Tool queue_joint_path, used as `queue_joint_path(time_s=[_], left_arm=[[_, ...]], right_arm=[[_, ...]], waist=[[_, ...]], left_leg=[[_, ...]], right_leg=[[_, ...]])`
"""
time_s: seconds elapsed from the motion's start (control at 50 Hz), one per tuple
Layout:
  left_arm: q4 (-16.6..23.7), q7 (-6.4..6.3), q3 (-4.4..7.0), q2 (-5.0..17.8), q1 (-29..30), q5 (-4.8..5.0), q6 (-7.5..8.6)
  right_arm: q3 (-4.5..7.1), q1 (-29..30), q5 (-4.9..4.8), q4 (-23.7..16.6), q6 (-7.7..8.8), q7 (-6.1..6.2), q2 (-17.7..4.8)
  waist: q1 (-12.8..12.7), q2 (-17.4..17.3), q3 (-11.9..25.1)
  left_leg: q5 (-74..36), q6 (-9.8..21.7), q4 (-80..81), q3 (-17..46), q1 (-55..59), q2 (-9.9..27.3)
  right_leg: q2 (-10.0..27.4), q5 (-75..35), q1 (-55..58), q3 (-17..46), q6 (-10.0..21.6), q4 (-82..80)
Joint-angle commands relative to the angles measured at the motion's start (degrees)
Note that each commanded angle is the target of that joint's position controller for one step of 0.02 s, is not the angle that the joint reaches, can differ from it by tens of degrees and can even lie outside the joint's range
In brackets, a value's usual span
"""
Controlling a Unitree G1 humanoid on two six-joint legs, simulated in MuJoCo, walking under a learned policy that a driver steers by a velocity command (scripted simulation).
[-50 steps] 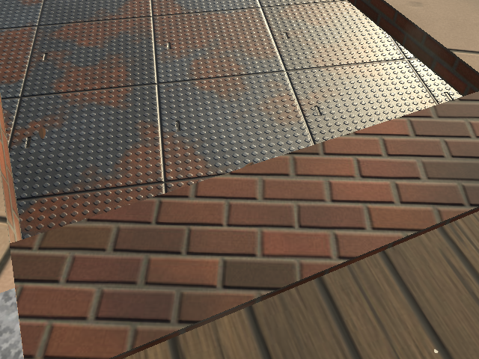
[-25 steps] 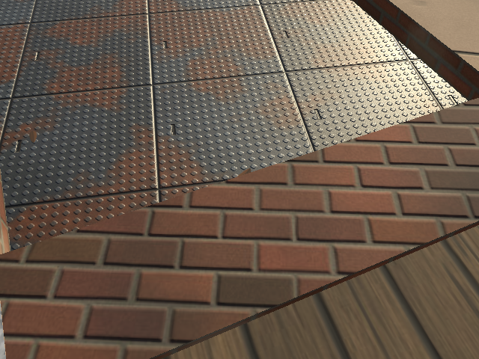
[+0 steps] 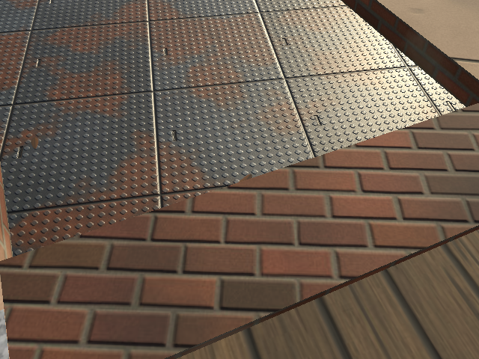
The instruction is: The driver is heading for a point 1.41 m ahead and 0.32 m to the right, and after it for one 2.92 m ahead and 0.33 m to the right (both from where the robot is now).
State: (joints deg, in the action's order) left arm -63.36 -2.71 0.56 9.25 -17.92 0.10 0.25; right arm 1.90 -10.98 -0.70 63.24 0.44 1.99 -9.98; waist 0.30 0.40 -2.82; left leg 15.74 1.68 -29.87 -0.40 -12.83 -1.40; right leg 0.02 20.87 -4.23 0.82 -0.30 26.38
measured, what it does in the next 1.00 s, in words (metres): walks ahead: left foot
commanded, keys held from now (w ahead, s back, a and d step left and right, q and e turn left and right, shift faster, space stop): no key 0.18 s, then w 0.82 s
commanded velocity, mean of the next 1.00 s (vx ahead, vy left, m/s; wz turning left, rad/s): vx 0.30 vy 0.00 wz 0.00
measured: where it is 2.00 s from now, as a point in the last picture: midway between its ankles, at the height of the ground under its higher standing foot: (252, 269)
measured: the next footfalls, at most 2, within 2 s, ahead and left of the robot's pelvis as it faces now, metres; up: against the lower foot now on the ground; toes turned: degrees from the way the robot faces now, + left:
left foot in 0.86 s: +0.35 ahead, +0.11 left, +0.00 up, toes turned +2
right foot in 1.36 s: +0.66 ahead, -0.14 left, +0.03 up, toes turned -3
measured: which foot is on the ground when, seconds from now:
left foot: down 0.00-0.46, up 0.48-0.84, down 0.86-1.00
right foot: down 0.00-0.86, up 0.88-1.00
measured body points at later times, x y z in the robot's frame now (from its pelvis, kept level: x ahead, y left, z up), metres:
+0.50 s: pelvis +0.02 -0.02 -0.01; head +0.02 -0.03 +0.44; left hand -0.03 +0.21 -0.15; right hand +0.02 -0.26 -0.17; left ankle +0.00 +0.10 -0.72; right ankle -0.07 -0.12 -0.74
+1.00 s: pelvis +0.25 +0.03 +0.00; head +0.28 +0.04 +0.45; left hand +0.28 +0.29 -0.14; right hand +0.35 -0.22 -0.13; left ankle +0.31 +0.11 -0.74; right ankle +0.15 -0.11 -0.62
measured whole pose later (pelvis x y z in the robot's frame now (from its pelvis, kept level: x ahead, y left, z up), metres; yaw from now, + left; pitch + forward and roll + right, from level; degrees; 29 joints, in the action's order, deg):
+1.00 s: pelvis +0.25 +0.03 +0.00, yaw -1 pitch +1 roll +1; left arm -55.4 -0.8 2.5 12.8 -18.7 1.9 6.4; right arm 2.4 -9.4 0.0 55.5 6.2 -2.5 -13.4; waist 0.0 1.6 -1.6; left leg 8.5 4.3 -25.8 -4.7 -18.3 -2.8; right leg 3.5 18.4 -25.1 2.7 3.5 73.7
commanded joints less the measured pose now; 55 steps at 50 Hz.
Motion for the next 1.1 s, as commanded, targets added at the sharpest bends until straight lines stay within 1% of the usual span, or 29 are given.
queue_joint_path(time_s=[0.02, 0.18, 0.24, 0.3, 0.36, 0.4, 0.42, 0.44, 0.46, 0.48, 0.5, 0.52, 0.54, 0.58, 0.62, 0.68, 0.72, 0.76, 0.8, 0.84, 0.86, 0.88, 0.9, 0.92, 0.94, 0.96, 0.98, 1.02, 1.1], left_arm=[[-0.1, -0.16, 0.65, 4.0, -5.7, -0.02, 0.29], [-0.7, -0.25, 0.55, 3.2, -6.9, -0.05, 0.72], [-0.6, -0.64, 0.99, 3.8, -8.1, 0.58, 0.73], [1.1, -0.56, 0.91, 3.1, -8.2, 1.2, 2.58], [2.8, 0.41, 0.77, 1.5, -6.8, 1.24, 4.53], [3.2, 1.02, 0.76, 0.7, -7.5, 1.26, 5.12], [2.7, 1.15, 0.88, 0.8, -9.2, 1.15, 5.24], [1.5, 1.14, 1.03, 0.9, -13.2, 1.07, 5.35], [-0.7, 0.86, 1.62, 2.6, -20.2, 1.17, 5.66], [-2.9, 0.76, 3.29, 8.6, -27.2, 1.74, 6.15], [-2.2, 1.29, 4.04, 11.6, -27.4, 1.15, 6.65], [-1.3, 1.47, 3.34, 8.7, -24.9, 0.18, 7.02], [-0.4, 1.9, 2.96, 7.5, -22.6, -0.05, 7.13], [0.7, 2.52, 1.95, 5.8, -18.8, 0.35, 6.07], [1.6, 2.3, 1.04, 3.6, -17.4, 0.03, 4.89], [4.0, 1.34, 1.13, 6.7, -14.9, -0.36, 4.87], [3.9, 1.08, 2.01, 10.1, -16.5, 0.32, 5.48], [3.7, 1.21, 2.5, 10.8, -16.6, 0.91, 5.64], [3.7, 1.35, 2.89, 11.4, -15.7, 0.57, 5.21], [4.7, 1.57, 2.84, 11.4, -13.2, -0.2, 4.37], [6.7, 1.93, 2.0, 9.3, -12.3, -1.33, 4.69], [6.5, 2.73, -0.46, -1.2, -20.3, -0.05, 6.07], [6.7, 2.93, 0.98, 4.9, -15.2, 1.77, 7.69], [9.0, 2.91, 1.91, 8.0, -8.6, 3.13, 8.15], [9.9, 2.31, 2.19, 8.8, -5.1, 2.77, 8.1], [9.9, 1.69, 2.92, 8.6, -4.1, 2.07, 7.42], [9.5, 1.47, 3.05, 7.1, -6.3, 1.8, 6.33], [9.5, 1.24, 3.23, 5.6, -7.2, 1.76, 4.88], [13.4, 1.21, 3.91, 7.2, 2.4, 0.49, 4.29]], right_arm=[[0.8, -1.5, 0.08, -1.2, 0.23, 0.28, -5.1], [0.66, -2.0, 0.2, -0.8, 0.0, 0.46, -4.6], [1.3, -4.2, -0.46, -0.1, -0.1, 0.67, -5.8], [1.53, -5.4, -1.17, -0.9, 1.92, 0.24, -5.7], [2.28, -9.9, -1.3, -0.6, 3.68, -0.57, -7.8], [2.61, -9.2, -1.01, -1.5, 3.92, -0.75, -9.3], [2.58, -6.5, -1.03, -2.7, 3.92, -0.78, -9.5], [2.39, -1.4, -1.37, -4.8, 3.88, -0.85, -9.3], [1.73, 5.4, -1.9, -7.6, 4.12, -1.0, -7.3], [0.72, 9.4, -2.54, -10.1, 5.47, -1.35, -3.3], [0.81, 10.2, -1.97, -11.3, 6.8, -1.52, -5.0], [1.19, 8.6, -1.48, -10.5, 7.41, -1.94, -6.5], [1.11, 5.9, -1.54, -9.8, 7.64, -2.47, -6.2], [1.15, 5.9, -1.23, -10.1, 7.48, -3.07, -5.7], [0.66, 8.3, -1.01, -11.4, 7.04, -3.67, -4.0], [-0.91, 16.5, -0.58, -15.0, 6.45, -4.3, -1.4], [-0.8, 19.1, -0.99, -16.8, 6.05, -4.31, -3.2], [-0.4, 19.2, -1.3, -17.8, 5.93, -4.31, -5.5], [0.93, 15.2, -1.16, -17.5, 6.09, -4.24, -8.6], [3.36, -2.7, -1.55, -12.3, 5.72, -3.69, -12.7], [4.69, -13.3, -0.8, -9.8, 5.16, -2.99, -17.8], [4.56, -15.4, 0.98, -9.0, 5.3, -3.62, -20.0], [3.34, -12.0, 0.57, -8.7, 5.64, -3.92, -14.6], [2.4, -6.0, 0.03, -9.5, 5.94, -3.93, -11.4], [1.57, -0.4, 0.09, -10.6, 6.34, -4.24, -9.3], [1.1, 2.2, 0.6, -10.8, 6.65, -4.66, -7.6], [0.78, 2.4, 1.2, -10.1, 6.74, -4.74, -6.8], [0.65, 0.6, 1.05, -8.6, 6.76, -4.46, -6.7], [0.96, -4.2, 1.25, -7.1, 6.59, -2.93, -9.7]], waist=[[-0.3, -0.4, -0.6], [-0.1, -0.3, -2.0], [0.1, -0.4, -3.2], [0.3, -2.2, -7.6], [1.4, -5.6, -5.3], [0.1, -7.8, -3.7], [-1.7, -7.2, -3.9], [-4.6, -5.9, -4.7], [-8.4, -1.1, -6.2], [-10.0, 12.2, -6.2], [-9.5, 16.3, -7.9], [-7.0, 8.8, -7.3], [-5.0, 5.6, -5.6], [-3.1, 3.0, -4.7], [-2.9, 3.8, -4.9], [-3.8, 4.6, -6.7], [-3.7, 6.5, -6.8], [-2.5, 7.5, -6.5], [1.0, 9.2, -1.7], [9.7, 9.8, 8.5], [12.3, 1.3, 16.6], [6.2, -16.5, 27.3], [7.3, -12.0, 21.7], [5.3, -9.0, 11.1], [2.9, -2.2, 7.4], [0.7, -0.9, 5.1], [-1.4, -2.8, 4.6], [-2.7, -4.5, 2.5], [-1.5, -3.0, -1.1]], left_leg=[[-17.1, 2.0, 3.6, 2.6, 4.9, 2.6], [-9.9, 1.7, 4.8, 2.8, 3.2, 2.4], [20.0, 3.2, 4.9, 2.5, -0.8, 0.9], [28.6, 5.8, 6.7, 8.6, -4.0, 5.0], [30.1, 10.1, 11.9, 20.1, -0.2, 11.9], [31.2, 12.6, 16.7, 27.3, -3.4, 15.9], [29.9, 12.0, 16.9, 26.1, -8.2, 15.3], [26.9, 9.9, 14.5, 21.0, -14.8, 12.4], [20.8, 6.1, 5.7, 10.9, -23.3, 6.4], [8.5, 1.9, -13.9, -1.8, -33.1, -0.9], [12.9, 2.0, -24.4, -1.6, -42.7, -0.2], [11.8, 2.8, -32.9, 1.8, -46.3, 2.8], [8.4, 3.4, -37.9, 2.5, -48.4, 3.9], [3.5, 3.5, -39.1, 1.9, -48.5, 6.6], [-1.8, 2.3, -33.5, -0.8, -43.2, 6.9], [-13.8, 0.7, -15.4, -4.5, -27.0, 4.1], [-15.4, 1.0, -9.7, -5.0, -20.9, 2.7], [-14.0, 2.6, -5.7, -4.4, -19.8, 2.1], [-11.9, 4.6, -3.9, -5.0, -13.5, -0.1], [-12.7, 7.5, -2.5, -4.6, 9.0, -1.2], [-10.3, 10.7, -3.0, 10.6, 27.8, 11.4], [-0.2, 20.5, 7.9, 41.1, 40.3, 25.8], [4.2, 18.3, 14.3, 44.5, 33.6, 23.4], [1.4, 15.6, 14.9, 33.9, 23.2, 21.8], [-4.9, 13.7, 16.3, 25.8, 13.0, 19.7], [-8.4, 12.3, 17.9, 19.7, 5.5, 17.1], [-8.3, 11.7, 19.8, 15.7, 1.3, 15.0], [-8.8, 12.0, 22.5, 11.8, -2.8, 13.4], [-11.0, 13.1, 24.7, 9.5, -1.2, 13.8]], right_leg=[[0.4, -12.5, -7.5, 0.0, 0.5, -4.2], [0.4, -7.6, -10.0, -0.1, 0.7, -4.6], [-0.8, 13.5, -12.9, -0.8, 3.4, -2.4], [1.3, 19.5, -19.1, 1.9, 5.9, -0.1], [0.4, 11.4, -21.9, -0.3, 6.0, 7.2], [-0.4, 6.3, -17.1, -2.0, 6.8, 10.6], [-0.2, 6.0, -11.7, -1.7, 7.8, 8.3], [0.5, 6.6, -4.5, -0.4, 9.1, 2.4], [3.7, 10.8, 3.0, 5.9, 10.9, -5.5], [12.9, 13.1, 11.9, 21.7, 14.3, -15.4], [21.5, 0.6, 16.0, 33.7, 16.8, -17.0], [21.8, -7.4, 17.8, 31.8, 16.2, -14.5], [20.8, -14.1, 19.6, 28.1, 15.1, -13.7], [18.4, -22.4, 18.1, 18.9, 12.6, -15.3], [13.9, -24.7, 12.4, 11.3, 10.4, -17.8], [9.0, -23.1, -2.4, 4.2, 9.2, -21.9], [10.6, -23.7, -2.9, 4.3, 9.7, -23.9], [12.4, -31.8, 2.8, 3.7, 9.2, -21.0], [13.6, -52.7, 8.5, 2.5, 7.6, -12.2], [11.0, -63.4, 2.7, 0.1, 5.2, 9.1], [6.7, -40.5, -12.5, -1.2, 3.4, 28.9], [-4.2, 9.6, -29.0, 4.4, 1.2, 49.2], [-1.7, 9.2, -34.4, 9.8, 2.9, 56.7], [1.4, 4.5, -38.1, 6.5, 3.9, 57.2], [4.9, -1.4, -34.7, 5.1, 4.3, 54.5], [6.6, -4.5, -31.4, 4.2, 4.5, 51.6], [8.1, -6.1, -27.9, 4.6, 4.6, 49.9], [8.8, -6.4, -26.9, 3.6, 4.5, 46.5], [10.4, -15.0, -37.2, 2.7, 1.6, 37.0]])
Keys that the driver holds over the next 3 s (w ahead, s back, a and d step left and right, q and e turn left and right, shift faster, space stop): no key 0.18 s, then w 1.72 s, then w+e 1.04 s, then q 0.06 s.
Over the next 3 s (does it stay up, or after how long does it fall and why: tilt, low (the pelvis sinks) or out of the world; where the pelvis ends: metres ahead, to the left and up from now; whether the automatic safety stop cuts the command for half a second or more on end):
stays up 1.27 -0.18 -0.05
